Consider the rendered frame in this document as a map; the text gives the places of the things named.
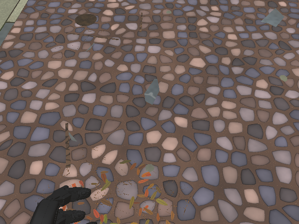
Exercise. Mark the robot left hand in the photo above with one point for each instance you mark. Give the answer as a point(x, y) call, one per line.
point(48, 212)

